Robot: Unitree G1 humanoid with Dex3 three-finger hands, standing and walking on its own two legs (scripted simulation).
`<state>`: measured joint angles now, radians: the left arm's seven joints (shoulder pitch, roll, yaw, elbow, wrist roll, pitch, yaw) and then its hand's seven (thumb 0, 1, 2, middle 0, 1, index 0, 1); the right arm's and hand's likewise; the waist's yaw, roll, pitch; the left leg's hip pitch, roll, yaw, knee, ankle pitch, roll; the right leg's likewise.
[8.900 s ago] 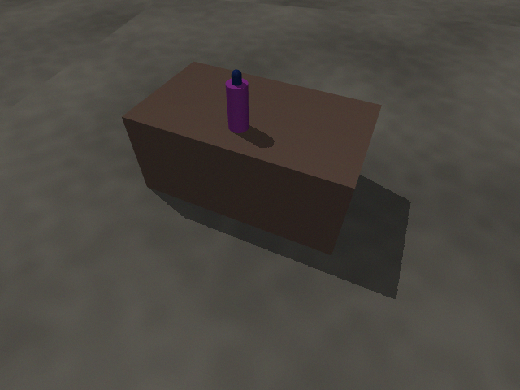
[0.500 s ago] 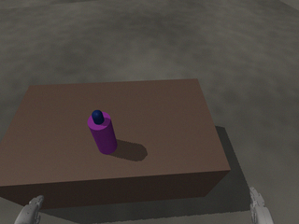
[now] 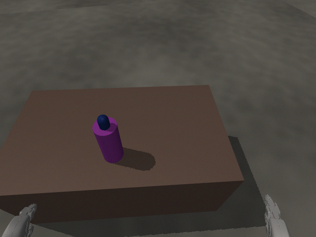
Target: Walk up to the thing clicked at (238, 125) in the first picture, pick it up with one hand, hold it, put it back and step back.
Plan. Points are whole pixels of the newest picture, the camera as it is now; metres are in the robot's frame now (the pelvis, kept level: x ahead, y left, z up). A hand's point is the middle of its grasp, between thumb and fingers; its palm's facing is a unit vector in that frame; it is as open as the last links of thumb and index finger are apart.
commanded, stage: go down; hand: left
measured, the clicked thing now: (108, 137) +0.49 +0.20 -0.15
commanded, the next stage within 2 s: none
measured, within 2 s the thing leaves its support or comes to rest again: neither
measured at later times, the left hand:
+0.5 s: hand (37, 234) +0.16 +0.29 -0.05, palm faces +0.13 -0.94 -0.31, open 17.6 cm
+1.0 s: hand (27, 166) +0.30 +0.34 +0.01, palm faces +0.18 -0.97 -0.17, open 17.6 cm
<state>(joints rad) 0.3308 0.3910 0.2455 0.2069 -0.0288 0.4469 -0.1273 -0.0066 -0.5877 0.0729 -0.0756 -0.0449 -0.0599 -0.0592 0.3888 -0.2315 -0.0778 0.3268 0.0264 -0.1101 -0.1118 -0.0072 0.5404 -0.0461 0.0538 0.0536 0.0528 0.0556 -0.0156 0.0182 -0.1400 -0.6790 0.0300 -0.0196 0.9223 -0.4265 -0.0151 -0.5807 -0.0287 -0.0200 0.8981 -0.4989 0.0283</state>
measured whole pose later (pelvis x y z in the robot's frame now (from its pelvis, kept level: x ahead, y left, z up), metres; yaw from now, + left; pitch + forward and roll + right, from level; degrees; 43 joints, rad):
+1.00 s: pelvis -0.01 +0.01 +0.00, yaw -1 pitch +12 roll -2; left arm -0.18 0.62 0.47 0.67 -0.12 0.19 -0.37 -0.01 -0.59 0.08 -0.07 -0.06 -0.05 -0.08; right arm 0.35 -0.25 -0.05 0.42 0.03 -0.17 -0.12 -0.01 0.51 -0.06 0.05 0.05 0.05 0.06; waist -0.04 0.01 -0.13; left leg -0.73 0.04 0.00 0.94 -0.42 0.00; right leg -0.64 -0.02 0.00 0.90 -0.48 0.04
